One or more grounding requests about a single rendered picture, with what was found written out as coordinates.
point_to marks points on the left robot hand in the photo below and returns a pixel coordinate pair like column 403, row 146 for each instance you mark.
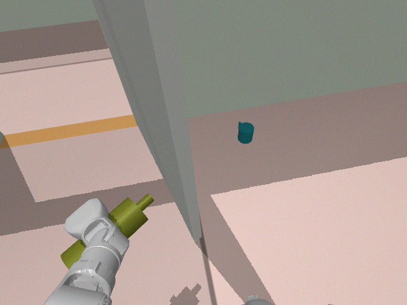
column 76, row 221

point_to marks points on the left robot arm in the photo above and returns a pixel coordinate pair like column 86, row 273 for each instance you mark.
column 90, row 281

